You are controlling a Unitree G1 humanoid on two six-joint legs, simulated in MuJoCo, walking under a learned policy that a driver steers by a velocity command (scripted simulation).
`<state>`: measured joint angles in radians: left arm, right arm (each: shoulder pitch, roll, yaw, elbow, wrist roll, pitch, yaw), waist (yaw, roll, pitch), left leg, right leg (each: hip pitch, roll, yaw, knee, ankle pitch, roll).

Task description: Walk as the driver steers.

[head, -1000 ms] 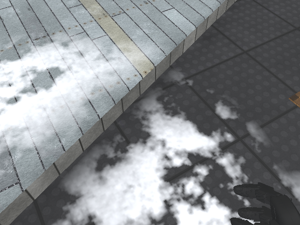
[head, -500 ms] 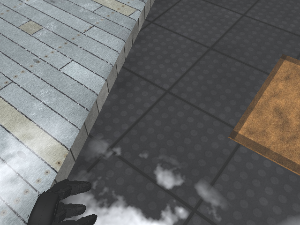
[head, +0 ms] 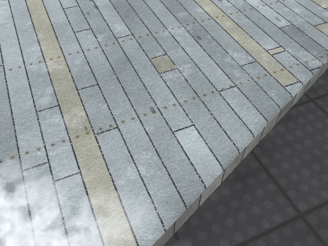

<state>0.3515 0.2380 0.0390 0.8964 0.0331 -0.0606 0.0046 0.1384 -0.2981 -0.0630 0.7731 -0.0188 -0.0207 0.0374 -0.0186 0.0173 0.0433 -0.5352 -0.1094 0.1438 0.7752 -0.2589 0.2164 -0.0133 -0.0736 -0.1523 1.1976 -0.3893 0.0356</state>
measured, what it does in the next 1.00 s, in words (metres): climbs, turning right: right foot, then left foot 0.12 m higher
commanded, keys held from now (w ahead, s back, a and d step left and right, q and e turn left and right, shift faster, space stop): w+q+shift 0.04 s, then w+e+shift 0.30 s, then e+shift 0.48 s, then shift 0.18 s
